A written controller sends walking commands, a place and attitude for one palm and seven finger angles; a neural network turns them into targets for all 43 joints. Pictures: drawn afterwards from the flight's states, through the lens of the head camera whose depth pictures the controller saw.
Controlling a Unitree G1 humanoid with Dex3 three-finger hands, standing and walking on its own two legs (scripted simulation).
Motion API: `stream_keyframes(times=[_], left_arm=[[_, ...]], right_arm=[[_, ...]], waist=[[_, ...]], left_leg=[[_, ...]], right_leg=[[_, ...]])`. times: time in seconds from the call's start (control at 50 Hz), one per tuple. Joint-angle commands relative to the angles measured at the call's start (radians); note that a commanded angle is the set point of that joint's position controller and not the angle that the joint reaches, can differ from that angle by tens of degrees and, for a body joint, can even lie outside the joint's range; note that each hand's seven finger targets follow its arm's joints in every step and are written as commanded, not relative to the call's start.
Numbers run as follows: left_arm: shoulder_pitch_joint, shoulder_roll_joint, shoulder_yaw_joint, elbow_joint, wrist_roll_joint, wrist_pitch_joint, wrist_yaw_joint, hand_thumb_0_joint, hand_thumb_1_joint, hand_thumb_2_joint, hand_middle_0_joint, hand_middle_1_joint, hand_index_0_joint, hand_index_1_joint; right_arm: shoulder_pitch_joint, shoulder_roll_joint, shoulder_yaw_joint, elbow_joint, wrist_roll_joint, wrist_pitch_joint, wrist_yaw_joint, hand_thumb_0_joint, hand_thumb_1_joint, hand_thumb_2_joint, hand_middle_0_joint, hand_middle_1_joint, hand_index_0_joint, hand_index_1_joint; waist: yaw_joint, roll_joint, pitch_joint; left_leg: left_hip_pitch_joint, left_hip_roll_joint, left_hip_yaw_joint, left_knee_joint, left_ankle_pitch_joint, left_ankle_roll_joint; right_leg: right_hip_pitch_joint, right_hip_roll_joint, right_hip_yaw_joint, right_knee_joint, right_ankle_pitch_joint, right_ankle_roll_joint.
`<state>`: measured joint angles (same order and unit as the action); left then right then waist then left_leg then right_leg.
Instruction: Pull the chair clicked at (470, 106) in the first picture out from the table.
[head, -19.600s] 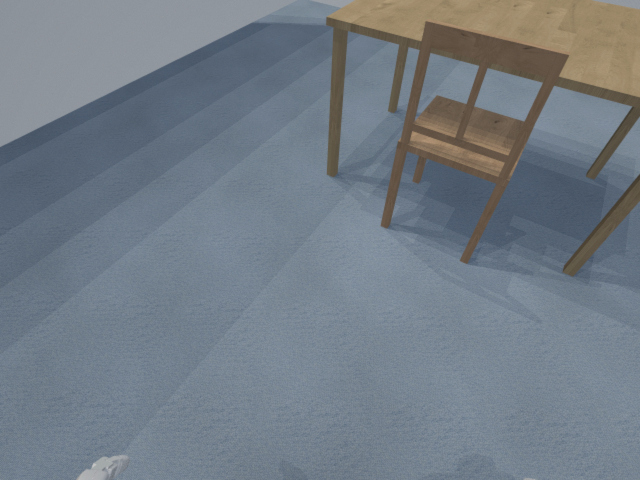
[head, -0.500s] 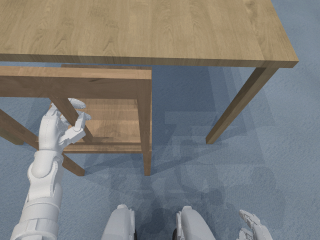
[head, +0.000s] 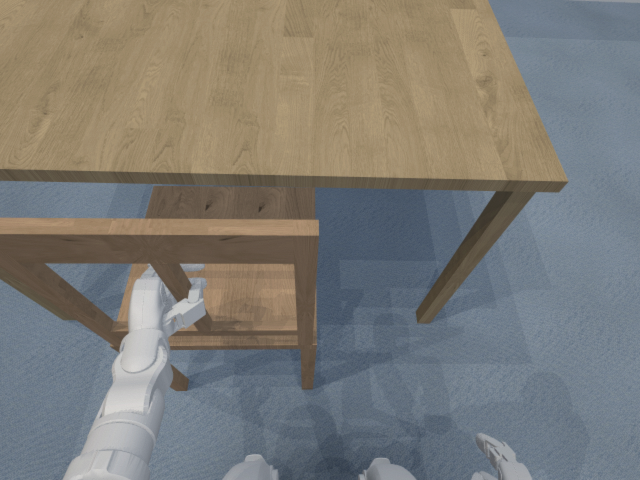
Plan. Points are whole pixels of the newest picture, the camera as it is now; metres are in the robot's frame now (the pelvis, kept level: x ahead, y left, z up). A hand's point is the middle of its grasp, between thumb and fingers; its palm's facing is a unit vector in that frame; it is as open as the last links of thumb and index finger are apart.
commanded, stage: step backward, pulling the chair out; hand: left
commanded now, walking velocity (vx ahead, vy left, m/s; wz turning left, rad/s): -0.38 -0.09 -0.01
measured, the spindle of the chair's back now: (187, 297) +0.37 +0.20 -0.08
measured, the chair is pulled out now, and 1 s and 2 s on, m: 0.03 0.17 0.28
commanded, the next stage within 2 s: none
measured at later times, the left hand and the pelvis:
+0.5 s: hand (229, 360) +0.27 +0.12 -0.04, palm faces +0.03 -0.99 -0.16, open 5.1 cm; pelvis -0.06 -0.02 +0.03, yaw -2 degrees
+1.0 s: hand (231, 409) +0.21 +0.11 -0.04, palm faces -0.01 -0.98 -0.19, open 5.3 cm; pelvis -0.12 -0.02 +0.02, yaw -2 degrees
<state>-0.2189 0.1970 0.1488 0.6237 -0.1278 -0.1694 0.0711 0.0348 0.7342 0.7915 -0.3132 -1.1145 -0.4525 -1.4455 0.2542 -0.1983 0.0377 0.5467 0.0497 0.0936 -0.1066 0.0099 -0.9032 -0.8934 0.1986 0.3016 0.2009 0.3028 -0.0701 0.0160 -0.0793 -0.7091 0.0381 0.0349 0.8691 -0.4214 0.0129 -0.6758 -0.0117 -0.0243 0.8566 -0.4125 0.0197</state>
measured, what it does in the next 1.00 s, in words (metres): shifts its weight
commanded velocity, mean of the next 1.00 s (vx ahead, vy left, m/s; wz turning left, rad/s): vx -0.38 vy -0.02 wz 0.02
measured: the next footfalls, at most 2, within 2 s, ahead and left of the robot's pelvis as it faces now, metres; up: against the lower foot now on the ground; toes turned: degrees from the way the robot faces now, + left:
left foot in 1.26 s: -0.17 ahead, +0.13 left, +0.00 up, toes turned +1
right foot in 1.92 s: -0.21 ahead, -0.13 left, +0.00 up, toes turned -6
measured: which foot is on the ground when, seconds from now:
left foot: down 0.00-1.00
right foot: down 0.00-1.00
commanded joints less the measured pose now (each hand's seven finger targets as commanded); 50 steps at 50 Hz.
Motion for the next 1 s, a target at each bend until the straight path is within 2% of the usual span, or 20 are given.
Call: stream_keyframes(times=[0.0, 0.06, 0.12, 0.16, 0.22, 0.32, 0.4, 0.48, 0.54, 0.6, 0.66, 0.68, 0.72, 0.76, 0.78, 0.82, 0.86, 0.9, 0.94, 0.98], left_arm=[[-0.305, 0.195, -0.037, -0.033, 0.106, -0.027, 0.041, 0.0, 0.9, 0.9, -0.5, -1.45, -0.5, -1.45], [-0.326, 0.161, -0.075, 0.041, 0.103, -0.049, 0.032, 0.0, 0.9, 0.9, -0.5, -1.45, -0.5, -1.45], [-0.311, 0.154, -0.082, 0.075, 0.103, -0.061, 0.026, 0.0, 0.9, 0.9, -0.5, -1.45, -0.5, -1.45], [-0.301, 0.152, -0.086, 0.074, 0.099, -0.075, 0.02, 0.0, 0.9, 0.9, -0.5, -1.45, -0.5, -1.45], [-0.251, 0.164, -0.076, 0.059, 0.103, -0.085, 0.022, 0.0, 0.9, 0.9, -0.5, -1.45, -0.5, -1.45], [-0.236, 0.158, -0.088, 0.039, 0.096, -0.093, 0.025, 0.0, 0.9, 0.9, -0.5, -1.45, -0.5, -1.45], [-0.26, 0.165, -0.1, 0.058, 0.098, -0.096, 0.036, 0.0, 0.9, 0.9, -0.5, -1.45, -0.5, -1.45], [-0.322, 0.177, -0.113, 0.098, 0.098, -0.105, 0.048, 0.0, 0.9, 0.9, -0.5, -1.45, -0.5, -1.45], [-0.359, 0.148, -0.147, 0.13, 0.094, -0.112, 0.054, 0.0, 0.9, 0.9, -0.5, -1.45, -0.5, -1.45], [-0.376, 0.142, -0.152, 0.17, 0.097, -0.116, 0.066, 0.0, 0.9, 0.9, -0.5, -1.45, -0.5, -1.45], [-0.391, 0.098, -0.177, 0.181, 0.101, -0.125, 0.064, 0.0, 0.9, 0.9, -0.5, -1.45, -0.5, -1.45], [-0.4, 0.111, -0.169, 0.174, 0.104, -0.126, 0.066, 0.0, 0.9, 0.9, -0.5, -1.45, -0.5, -1.45], [-0.395, 0.059, -0.204, 0.156, 0.092, -0.125, 0.061, 0.0, 0.9, 0.9, -0.5, -1.45, -0.5, -1.45], [-0.425, 0.04, -0.214, 0.124, 0.087, -0.12, 0.057, 0.0, 0.9, 0.9, -0.5, -1.45, -0.5, -1.45], [-0.424, 0.061, -0.197, 0.116, 0.086, -0.115, 0.059, 0.0, 0.9, 0.9, -0.5, -1.45, -0.5, -1.45], [-0.407, 0.044, -0.205, 0.116, 0.091, -0.11, 0.056, 0.0, 0.9, 0.9, -0.5, -1.45, -0.5, -1.45], [-0.403, 0.038, -0.205, 0.131, 0.097, -0.113, 0.053, 0.0, 0.9, 0.9, -0.5, -1.45, -0.5, -1.45], [-0.384, 0.052, -0.198, 0.129, 0.104, -0.11, 0.046, 0.0, 0.9, 0.9, -0.5, -1.45, -0.5, -1.45], [-0.396, 0.072, -0.185, 0.12, 0.108, -0.108, 0.043, 0.0, 0.9, 0.9, -0.5, -1.45, -0.5, -1.45], [-0.353, 0.148, -0.13, 0.123, 0.115, -0.107, 0.054, 0.0, 0.9, 0.9, -0.5, -1.45, -0.5, -1.45]], right_arm=[[0.059, -0.172, -0.069, -0.035, -0.007, -0.006, -0.028, 0.0, -0.9, -0.9, 0.2, 0.3, 0.2, 0.3], [0.04, -0.17, -0.069, -0.022, -0.013, -0.003, -0.022, 0.0, -0.9, -0.9, 0.2, 0.3, 0.2, 0.3], [0.025, -0.17, -0.07, -0.022, -0.014, 0.003, -0.018, 0.0, -0.9, -0.9, 0.2, 0.3, 0.2, 0.3], [0.01, -0.167, -0.069, -0.026, -0.017, 0.005, -0.017, 0.0, -0.9, -0.9, 0.2, 0.3, 0.2, 0.3], [0.016, -0.164, -0.076, -0.03, -0.016, 0.011, -0.019, 0.0, -0.9, -0.9, 0.2, 0.3, 0.2, 0.3], [-0.011, -0.161, -0.079, -0.038, -0.011, 0.009, -0.026, 0.0, -0.9, -0.9, 0.2, 0.3, 0.2, 0.3], [-0.02, -0.159, -0.079, -0.023, -0.009, 0.001, -0.034, 0.0, -0.9, -0.9, 0.2, 0.3, 0.2, 0.3], [-0.024, -0.166, -0.082, 0.0, -0.001, -0.016, -0.042, 0.0, -0.9, -0.9, 0.2, 0.3, 0.2, 0.3], [-0.035, -0.155, -0.075, 0.013, 0.004, -0.03, -0.04, 0.0, -0.9, -0.9, 0.2, 0.3, 0.2, 0.3], [-0.028, -0.165, -0.076, 0.04, 0.01, -0.048, -0.04, 0.0, -0.9, -0.9, 0.2, 0.3, 0.2, 0.3], [-0.037, -0.165, -0.062, 0.046, 0.001, -0.069, -0.044, 0.0, -0.9, -0.9, 0.2, 0.3, 0.2, 0.3], [-0.049, -0.179, -0.065, 0.044, 0.0, -0.073, -0.05, 0.0, -0.9, -0.9, 0.2, 0.3, 0.2, 0.3], [-0.068, -0.17, -0.057, 0.021, 0.005, -0.073, -0.046, 0.0, -0.9, -0.9, 0.2, 0.3, 0.2, 0.3], [-0.089, -0.165, -0.052, 0.006, 0.0, -0.078, -0.042, 0.0, -0.9, -0.9, 0.2, 0.3, 0.2, 0.3], [-0.097, -0.17, -0.052, 0.006, -0.01, -0.077, -0.047, 0.0, -0.9, -0.9, 0.2, 0.3, 0.2, 0.3], [-0.075, -0.162, -0.051, 0.022, -0.024, -0.081, -0.039, 0.0, -0.9, -0.9, 0.2, 0.3, 0.2, 0.3], [-0.04, -0.166, -0.057, 0.039, -0.029, -0.096, -0.033, 0.0, -0.9, -0.9, 0.2, 0.3, 0.2, 0.3], [-0.032, -0.169, -0.062, 0.047, -0.032, -0.106, -0.028, 0.0, -0.9, -0.9, 0.2, 0.3, 0.2, 0.3], [-0.049, -0.168, -0.07, 0.046, -0.033, -0.11, -0.026, 0.0, -0.9, -0.9, 0.2, 0.3, 0.2, 0.3], [-0.058, -0.176, -0.086, 0.038, -0.026, -0.111, -0.03, 0.0, -0.9, -0.9, 0.2, 0.3, 0.2, 0.3]], waist=[[0.005, 0.11, -0.306], [0.015, 0.21, -0.272], [0.023, 0.206, -0.255], [0.027, 0.195, -0.244], [0.025, 0.152, -0.3], [0.023, 0.094, -0.312], [0.022, 0.096, -0.279], [0.02, 0.04, -0.218], [0.021, -0.02, -0.164], [0.024, -0.09, -0.141], [0.018, -0.042, -0.142], [0.022, 0.018, -0.142], [0.036, 0.103, -0.154], [0.042, 0.145, -0.13], [0.046, 0.177, -0.112], [0.043, 0.185, -0.133], [0.038, 0.146, -0.157], [0.034, 0.124, -0.153], [0.033, 0.071, -0.159], [0.045, -0.061, -0.108]], left_leg=[[0.355, 0.106, -0.112, -0.18, 0.631, 0.019], [0.436, 0.145, -0.159, -0.24, 0.706, 0.039], [0.479, 0.163, -0.167, -0.275, 0.734, 0.042], [0.465, 0.164, -0.158, -0.291, 0.71, 0.039], [0.506, 0.155, -0.119, -0.274, 0.766, 0.016], [0.478, 0.143, -0.089, -0.308, 0.613, 0.002], [0.463, 0.127, -0.068, -0.335, 0.462, 0.0], [0.451, 0.085, -0.036, -0.326, 0.279, -0.009], [0.457, 0.045, -0.019, -0.305, 0.101, -0.015], [0.512, 0.02, -0.02, -0.258, 0.074, -0.018], [0.495, 0.069, -0.081, -0.38, 0.13, 0.006], [0.471, 0.102, -0.112, -0.438, 0.146, 0.019], [0.401, 0.186, -0.198, -0.536, 0.08, 0.06], [0.342, 0.253, -0.289, -0.614, -0.13, 0.089], [0.32, 0.274, -0.32, -0.621, -0.128, 0.104], [0.396, 0.288, -0.286, -0.55, 0.069, 0.118], [0.453, 0.259, -0.228, -0.466, 0.229, 0.103], [0.438, 0.225, -0.182, -0.423, 0.259, 0.079], [0.361, 0.174, -0.13, -0.388, 0.167, 0.042], [0.316, 0.053, -0.052, -0.221, -0.089, -0.016]], right_leg=[[0.244, -0.067, 0.042, -0.128, 0.58, -0.005], [0.256, -0.044, 0.028, -0.151, 0.414, -0.009], [0.299, -0.03, 0.022, -0.198, 0.374, -0.017], [0.343, -0.038, 0.027, -0.229, 0.434, -0.02], [0.407, -0.064, 0.049, -0.251, 0.642, -0.028], [0.461, -0.085, 0.071, -0.284, 0.672, -0.036], [0.441, -0.095, 0.087, -0.332, 0.564, -0.03], [0.376, -0.129, 0.136, -0.431, 0.384, -0.036], [0.297, -0.178, 0.187, -0.53, 0.158, -0.048], [0.218, -0.21, 0.2, -0.599, 0.018, -0.066], [0.248, -0.126, 0.106, -0.507, 0.076, -0.028], [0.265, -0.081, 0.07, -0.445, 0.091, -0.011], [0.314, -0.021, 0.032, -0.274, 0.047, -0.014], [0.31, -0.002, 0.033, -0.151, -0.028, -0.03], [0.304, -0.005, 0.039, -0.105, -0.015, -0.034], [0.311, -0.019, 0.045, -0.118, 0.012, -0.035], [0.347, -0.016, 0.039, -0.234, 0.07, -0.035], [0.396, -0.026, 0.051, -0.307, 0.176, -0.034], [0.427, -0.065, 0.094, -0.337, 0.194, -0.047], [0.3, -0.196, 0.266, -0.482, -0.031, -0.117]])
